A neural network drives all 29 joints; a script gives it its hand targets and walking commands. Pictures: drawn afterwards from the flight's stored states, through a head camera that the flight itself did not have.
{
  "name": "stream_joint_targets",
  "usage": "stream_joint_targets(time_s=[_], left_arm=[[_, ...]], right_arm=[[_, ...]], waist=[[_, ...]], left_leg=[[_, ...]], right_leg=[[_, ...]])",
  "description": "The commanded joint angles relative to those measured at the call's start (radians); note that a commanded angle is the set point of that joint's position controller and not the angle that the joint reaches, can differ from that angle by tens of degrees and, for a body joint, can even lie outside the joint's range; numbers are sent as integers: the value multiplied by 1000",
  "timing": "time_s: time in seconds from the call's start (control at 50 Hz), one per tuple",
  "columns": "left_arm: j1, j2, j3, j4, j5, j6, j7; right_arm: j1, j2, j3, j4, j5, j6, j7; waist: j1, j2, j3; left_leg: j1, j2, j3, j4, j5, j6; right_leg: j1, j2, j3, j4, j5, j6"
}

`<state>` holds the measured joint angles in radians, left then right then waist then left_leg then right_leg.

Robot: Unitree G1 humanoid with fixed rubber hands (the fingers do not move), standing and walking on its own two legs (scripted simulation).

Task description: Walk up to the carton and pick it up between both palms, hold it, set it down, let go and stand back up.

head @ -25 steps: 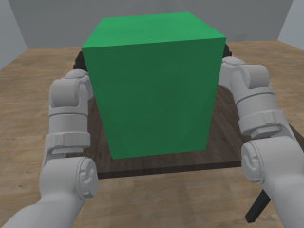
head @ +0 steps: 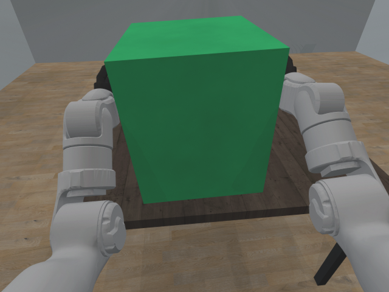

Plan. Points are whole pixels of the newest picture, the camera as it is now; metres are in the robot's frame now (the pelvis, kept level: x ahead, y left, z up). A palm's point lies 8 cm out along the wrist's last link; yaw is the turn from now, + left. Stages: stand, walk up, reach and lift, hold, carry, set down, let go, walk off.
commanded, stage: hold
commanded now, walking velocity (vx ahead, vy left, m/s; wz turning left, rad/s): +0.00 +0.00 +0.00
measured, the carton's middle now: (194, 104) +0.42 -0.01 +0.25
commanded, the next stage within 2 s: none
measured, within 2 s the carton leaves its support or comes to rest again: neither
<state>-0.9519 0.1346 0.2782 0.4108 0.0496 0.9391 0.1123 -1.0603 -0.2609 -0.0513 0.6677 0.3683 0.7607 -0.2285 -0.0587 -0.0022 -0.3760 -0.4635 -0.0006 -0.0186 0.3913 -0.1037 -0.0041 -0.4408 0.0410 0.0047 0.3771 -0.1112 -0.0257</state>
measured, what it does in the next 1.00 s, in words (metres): stands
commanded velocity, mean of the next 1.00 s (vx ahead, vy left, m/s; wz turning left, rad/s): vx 0.00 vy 0.00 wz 0.00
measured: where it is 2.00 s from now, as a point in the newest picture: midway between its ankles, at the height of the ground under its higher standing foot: outside the picture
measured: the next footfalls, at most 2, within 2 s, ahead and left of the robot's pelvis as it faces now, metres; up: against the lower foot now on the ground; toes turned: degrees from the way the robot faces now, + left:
none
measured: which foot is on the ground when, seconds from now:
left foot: down 0.00-1.00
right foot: down 0.00-1.00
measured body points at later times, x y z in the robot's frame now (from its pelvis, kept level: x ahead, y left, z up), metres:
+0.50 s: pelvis +0.00 +0.00 +0.00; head -0.07 +0.01 +0.44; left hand +0.40 +0.16 +0.29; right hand +0.40 -0.17 +0.31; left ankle +0.05 +0.12 -0.74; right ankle +0.04 -0.10 -0.74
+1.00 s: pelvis +0.00 +0.00 +0.00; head -0.07 +0.01 +0.44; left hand +0.40 +0.16 +0.29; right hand +0.40 -0.17 +0.31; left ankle +0.05 +0.12 -0.74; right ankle +0.04 -0.10 -0.74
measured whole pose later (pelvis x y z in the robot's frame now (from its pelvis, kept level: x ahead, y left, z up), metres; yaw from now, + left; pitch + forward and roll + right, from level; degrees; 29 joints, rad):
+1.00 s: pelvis +0.00 +0.00 +0.00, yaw +0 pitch +10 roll +0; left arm -0.95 0.13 0.28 0.41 0.05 0.94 0.11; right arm -1.06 -0.26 -0.05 0.67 0.37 0.77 -0.23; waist -0.06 0.00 -0.38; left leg -0.46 0.00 -0.02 0.39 -0.10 0.00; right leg -0.44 0.04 0.00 0.38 -0.11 -0.03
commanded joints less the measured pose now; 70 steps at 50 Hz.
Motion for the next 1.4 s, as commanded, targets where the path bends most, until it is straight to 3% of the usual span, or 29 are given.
stream_joint_targets(time_s=[0.0,0.02,0.04,0.08,0.12,0.14,0.26,0.36,0.4,0.42,0.46,0.5,0.58,0.6,0.62,0.64,0.74,0.76,0.88,1.0,1.02,1.04,1.12,1.14,1.2,1.24,1.3,1.36,1.38], left_arm=[[-998,-660,-402,-260,-212,-116,-162],[-1008,-668,-409,-279,-222,-116,-159],[-997,-655,-382,-228,-206,-111,-160],[-981,-668,-404,-260,-221,-113,-159],[-962,-664,-385,-223,-207,-110,-162],[-1010,-663,-394,-234,-215,-114,-162],[-975,-673,-409,-261,-219,-111,-164],[-990,-668,-388,-232,-212,-112,-165],[-975,-677,-414,-264,-222,-114,-162],[-958,-657,-383,-216,-206,-110,-163],[-979,-660,-379,-212,-201,-111,-165],[-977,-665,-401,-265,-222,-117,-164],[-980,-663,-389,-236,-209,-113,-161],[-985,-650,-363,-195,-198,-109,-167],[-998,-665,-394,-257,-218,-114,-165],[-983,-653,-380,-239,-207,-114,-162],[-969,-667,-390,-247,-211,-113,-162],[-1007,-659,-380,-211,-200,-110,-164],[-984,-672,-407,-269,-223,-114,-161],[-974,-662,-384,-218,-207,-108,-160],[-978,-668,-399,-268,-219,-113,-160],[-985,-650,-380,-225,-207,-110,-163],[-966,-664,-378,-214,-197,-105,-164],[-983,-675,-401,-264,-214,-111,-164],[-972,-665,-379,-201,-204,-108,-168],[-987,-670,-400,-245,-217,-111,-165],[-970,-656,-373,-205,-191,-105,-166],[-988,-664,-391,-265,-209,-115,-162],[-961,-666,-385,-232,-208,-113,-164]], right_arm=[[-948,747,293,-332,304,-14,143],[-940,740,291,-327,306,-15,146],[-947,726,279,-299,296,-8,146],[-954,744,301,-355,307,-15,145],[-952,732,293,-337,299,-11,145],[-946,732,279,-307,293,-8,146],[-933,732,292,-334,307,-15,144],[-951,725,278,-322,298,-14,143],[-942,733,295,-350,308,-16,143],[-963,727,290,-345,298,-11,141],[-937,731,279,-302,290,-5,141],[-941,738,298,-352,307,-12,139],[-940,728,287,-321,301,-9,142],[-952,712,269,-284,291,-6,143],[-941,744,288,-326,298,-9,142],[-947,745,299,-322,304,-10,141],[-949,730,292,-346,304,-14,143],[-935,711,261,-267,294,-5,146],[-959,734,297,-365,310,-17,142],[-951,731,286,-324,302,-9,141],[-954,737,304,-364,311,-15,142],[-935,725,289,-305,301,-4,142],[-948,717,285,-314,302,-10,146],[-936,729,290,-332,307,-12,144],[-962,722,281,-316,298,-9,144],[-958,728,290,-326,303,-15,144],[-935,713,272,-279,289,-5,144],[-933,739,294,-313,304,-11,144],[-960,733,301,-347,307,-16,144]], waist=[[-8,126,-440],[-9,141,-446],[-6,118,-395],[-3,118,-463],[0,104,-425],[-8,128,-419],[-12,128,-447],[-8,116,-430],[-13,126,-470],[0,109,-421],[-8,104,-392],[-10,111,-467],[-7,124,-423],[-7,114,-377],[-10,113,-436],[3,107,-430],[-4,117,-445],[-14,141,-377],[-6,122,-469],[-4,115,-414],[-6,110,-469],[-6,117,-410],[3,135,-409],[-10,134,-448],[-7,113,-414],[-10,124,-434],[-10,124,-376],[-2,131,-438],[-1,108,-447]], left_leg=[[294,-27,-42,-35,15,-35],[293,-24,-46,-31,25,-44],[279,-22,-48,-40,-14,-36],[296,-25,-45,-26,43,-37],[277,-25,-45,-38,2,-33],[275,-27,-44,-43,-22,-36],[305,-23,-47,-27,42,-42],[290,-24,-46,-34,-3,-35],[299,-25,-47,-28,37,-43],[284,-26,-46,-34,16,-37],[275,-29,-42,-46,-17,-31],[291,-27,-45,-28,36,-37],[290,-25,-44,-35,16,-37],[267,-25,-42,-44,-44,-30],[281,-23,-44,-37,8,-36],[294,-26,-41,-36,11,-31],[287,-26,-45,-31,30,-38],[279,-24,-46,-44,-29,-40],[305,-23,-50,-21,53,-41],[285,-27,-44,-31,20,-34],[301,-28,-39,-20,51,-36],[290,-27,-41,-33,12,-36],[290,-23,-45,-33,4,-37],[297,-24,-45,-29,30,-42],[289,-22,-48,-34,4,-38],[299,-21,-47,-28,20,-38],[275,-25,-41,-40,-15,-36],[293,-23,-43,-32,29,-40],[302,-23,-45,-31,37,-35]], right_leg=[[485,28,48,-62,166,56],[477,33,46,-59,170,54],[462,31,48,-71,128,52],[494,30,47,-57,198,55],[485,28,47,-66,157,56],[461,26,48,-67,125,54],[480,28,48,-59,197,55],[465,34,46,-68,136,53],[494,29,51,-58,198,51],[482,30,46,-68,161,56],[472,23,52,-73,141,59],[506,27,53,-55,210,55],[474,29,48,-66,168,56],[451,27,49,-79,103,56],[477,30,50,-67,157,54],[477,26,50,-66,157,60],[491,35,49,-62,174,53],[441,32,46,-74,112,51],[486,36,47,-56,194,54],[474,27,52,-70,167,55],[494,34,52,-61,200,55],[475,33,45,-66,163,54],[460,31,48,-71,145,53],[489,34,51,-62,176,50],[472,34,49,-69,148,51],[476,32,52,-65,159,49],[466,27,49,-72,127,51],[484,31,48,-63,166,53],[484,34,47,-65,179,54]])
